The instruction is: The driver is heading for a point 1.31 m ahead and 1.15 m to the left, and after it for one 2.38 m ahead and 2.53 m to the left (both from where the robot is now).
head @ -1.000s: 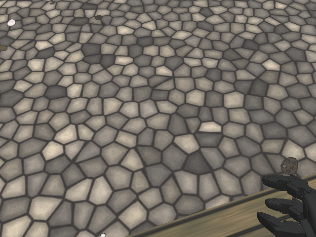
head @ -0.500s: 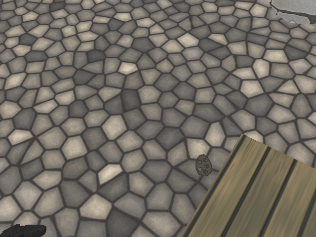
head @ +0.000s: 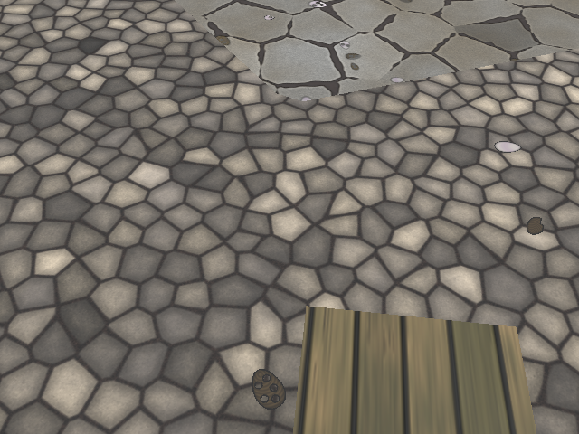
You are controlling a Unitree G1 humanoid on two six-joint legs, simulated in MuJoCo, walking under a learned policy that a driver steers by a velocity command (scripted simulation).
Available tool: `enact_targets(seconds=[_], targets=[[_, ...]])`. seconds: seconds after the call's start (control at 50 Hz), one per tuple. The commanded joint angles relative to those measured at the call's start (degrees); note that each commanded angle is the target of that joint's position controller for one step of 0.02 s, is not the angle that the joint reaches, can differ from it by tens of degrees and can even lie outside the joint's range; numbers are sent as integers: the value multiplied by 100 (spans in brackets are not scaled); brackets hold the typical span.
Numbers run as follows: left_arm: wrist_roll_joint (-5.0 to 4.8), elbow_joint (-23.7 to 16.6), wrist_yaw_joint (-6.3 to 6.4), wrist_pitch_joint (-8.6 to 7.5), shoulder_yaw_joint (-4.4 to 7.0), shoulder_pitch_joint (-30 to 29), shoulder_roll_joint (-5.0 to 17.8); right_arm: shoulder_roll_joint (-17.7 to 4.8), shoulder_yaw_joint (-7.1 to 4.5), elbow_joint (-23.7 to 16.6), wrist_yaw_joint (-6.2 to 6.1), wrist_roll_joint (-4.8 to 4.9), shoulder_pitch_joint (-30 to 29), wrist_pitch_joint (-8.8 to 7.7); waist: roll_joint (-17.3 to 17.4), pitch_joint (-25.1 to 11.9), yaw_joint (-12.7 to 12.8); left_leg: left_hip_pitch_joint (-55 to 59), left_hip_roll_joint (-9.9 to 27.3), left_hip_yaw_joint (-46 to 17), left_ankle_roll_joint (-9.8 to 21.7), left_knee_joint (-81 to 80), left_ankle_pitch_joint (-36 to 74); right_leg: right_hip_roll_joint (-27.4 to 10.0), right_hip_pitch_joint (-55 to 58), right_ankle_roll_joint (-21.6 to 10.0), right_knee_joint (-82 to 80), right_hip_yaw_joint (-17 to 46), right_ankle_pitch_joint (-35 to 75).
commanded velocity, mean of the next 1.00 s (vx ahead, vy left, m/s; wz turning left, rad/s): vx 0.06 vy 0.00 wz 0.25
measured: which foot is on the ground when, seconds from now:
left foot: down 0.00-0.48, up 0.50-0.76, down 0.78-1.00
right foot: up 0.00-0.24, down 0.26-0.78, up 0.80-1.00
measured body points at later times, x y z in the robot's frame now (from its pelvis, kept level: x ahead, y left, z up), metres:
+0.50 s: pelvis +0.07 -0.04 -0.01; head +0.08 -0.06 +0.44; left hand +0.28 +0.18 -0.09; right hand +0.14 -0.32 -0.13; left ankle +0.05 +0.11 -0.74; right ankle +0.06 -0.15 -0.74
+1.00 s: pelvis +0.06 +0.02 +0.00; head +0.10 +0.07 +0.45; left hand +0.14 +0.35 -0.11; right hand +0.29 -0.21 -0.07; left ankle +0.06 +0.10 -0.74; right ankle +0.12 -0.14 -0.66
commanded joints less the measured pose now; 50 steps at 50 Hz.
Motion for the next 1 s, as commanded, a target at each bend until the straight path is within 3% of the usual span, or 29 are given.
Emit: enact_targets(seconds=[0.02,0.1,0.18,0.24,0.26,0.28,0.3,0.32,0.34,0.38,0.42,0.44,0.48,0.5,0.52,0.56,0.6,0.66,0.72,0.76,0.78,0.8,0.82,0.84,0.86,0.88,0.9,0.96,1.0], targets=[[-5,-328,4,-133,66,10,281,-602,-82,-446,-47,-2,-376,-116,524,160,111,201,1142,-1304,832,-1441,-1122,-328,-612,188,617,-187,330],[-43,-447,-6,-173,-72,-369,82,-712,-97,-230,6,19,46,-56,793,76,-108,663,1316,-1016,1153,-1325,-187,-507,-422,330,-785,-102,312],[-29,-383,-72,-186,-181,-522,-18,-923,-130,-75,64,87,145,3,1049,-136,-193,307,1357,-614,1162,-1058,610,-542,1011,248,-2378,-602,75],[-40,-135,-83,-186,-138,-83,27,-751,-35,43,91,202,208,23,939,-342,117,206,1296,-496,899,-430,1457,-338,2300,-56,-4224,-727,1089],[-20,-129,-45,-167,-102,-14,184,-579,40,122,111,181,422,-41,764,-497,150,-4,1149,-375,552,-199,1421,-596,2978,-216,-4567,-365,1704],[45,-173,19,-127,-61,201,508,-286,151,30,153,-32,515,-125,-40,-1021,82,-392,782,22,136,588,382,-1562,3860,-471,-4301,650,3406],[156,-120,29,-78,-110,-173,461,44,262,-32,160,-64,709,-175,-1115,-1116,-250,-668,501,337,-178,562,-1001,-2056,3554,-1161,-4072,1116,3529],[137,-179,-13,-81,-193,-343,25,-247,217,-38,113,-61,366,-147,-805,-984,-5,-449,544,266,-342,475,-930,-1796,3188,-1287,-4141,1004,2825],[156,-109,-54,-98,-247,-441,-117,-329,194,-53,108,-40,220,-122,-741,-857,-23,-285,525,287,-368,287,-471,-1491,2981,-1055,-4113,745,2254],[116,-77,-99,-125,-216,-551,14,-512,160,13,67,-76,254,-33,-566,-496,21,-134,521,312,-391,132,154,-1094,2560,-731,-4059,432,1697],[166,68,-102,-189,-247,-389,-82,-463,189,96,88,14,255,-2,-287,-349,61,-87,563,200,-323,41,599,-904,2654,-521,-3897,88,2207],[144,110,-72,-198,-179,-320,74,-534,170,77,79,74,187,13,-254,-340,127,-255,522,173,-287,172,733,-912,2857,-516,-3792,16,2620],[85,190,47,-116,5,-66,487,-648,105,-63,55,173,48,40,-473,-439,235,-718,367,252,-295,848,414,-1358,3202,-810,-3742,225,3673],[70,226,102,-52,55,74,537,-610,82,-110,60,195,39,71,-645,-494,272,-1003,271,354,-356,1314,-319,-1751,3314,-1093,-3844,458,4075],[91,218,146,-16,60,163,477,-542,61,-182,73,210,-61,130,-934,-523,372,-1387,204,396,-424,2184,-1752,-2224,3361,-1462,-4043,818,4257],[140,180,175,-64,25,3,328,-517,-63,-242,85,250,-54,294,-731,-456,299,-1850,430,89,-535,4013,-2666,-2737,3044,-1869,-4346,910,4185],[74,152,165,-165,47,-623,268,-397,-84,-277,38,240,-25,443,-573,-206,24,-1761,678,74,-556,3741,-2024,-2427,2563,-1556,-4566,228,3238],[72,182,147,-206,93,-942,289,-283,-62,-453,119,208,-147,493,-608,-371,17,-1133,734,361,-516,2788,-1310,-2175,2393,-1336,-4497,-548,3027],[-11,305,102,-193,187,-736,508,-444,-133,-669,280,245,-182,510,-675,-637,129,-684,592,684,-293,1828,-934,-2347,2716,-1210,-4187,-801,3021],[-131,395,59,-189,208,-725,514,-524,-227,-656,313,242,146,551,-549,-682,-54,-18,350,922,-23,880,-273,-2272,2486,-839,-3607,-1149,2365],[-120,549,18,-191,175,-399,316,-752,-343,-588,240,194,406,549,-36,-621,-78,546,225,636,222,342,307,-1935,2011,-456,-2842,-1466,1424],[118,440,-11,-173,93,-324,51,-1582,-572,-683,101,190,650,497,1773,-396,-35,1383,1504,-1414,881,-237,2742,-1165,368,180,-1006,-1937,-1015],[205,52,36,-192,47,-977,23,-1839,-555,-920,149,-60,560,311,2018,-674,-181,1337,2336,-3202,2021,-533,2968,-344,-679,363,247,-834,-2220],[119,53,80,-195,103,-1209,262,-1566,-504,-939,214,-102,539,162,1140,-804,-347,1394,2219,-2880,2014,-709,2243,-449,-817,251,668,-287,-1939],[33,68,111,-216,122,-1217,280,-1426,-466,-921,184,-2,363,75,875,-606,-166,1254,1908,-2513,1718,-705,1752,-524,-835,116,565,-128,-1390],[54,200,158,-221,153,-1065,326,-1247,-429,-959,129,141,67,80,523,-498,13,1192,1653,-2217,1413,-640,1421,-632,-846,91,319,-67,-900],[92,249,189,-223,181,-993,391,-1120,-374,-1031,61,226,-183,129,575,-467,127,1014,1496,-2012,1256,-612,1443,-650,-674,111,68,-24,-563],[51,412,116,-263,145,-811,223,-1034,-337,-1153,-78,164,-222,221,638,-700,201,885,1166,-1805,1159,-550,1751,-362,-212,257,-234,-41,8],[17,443,103,-270,107,-892,128,-1079,-365,-1165,-124,192,-126,246,621,-684,148,960,1065,-1938,1134,-529,1552,-227,-205,338,-786,23,127]])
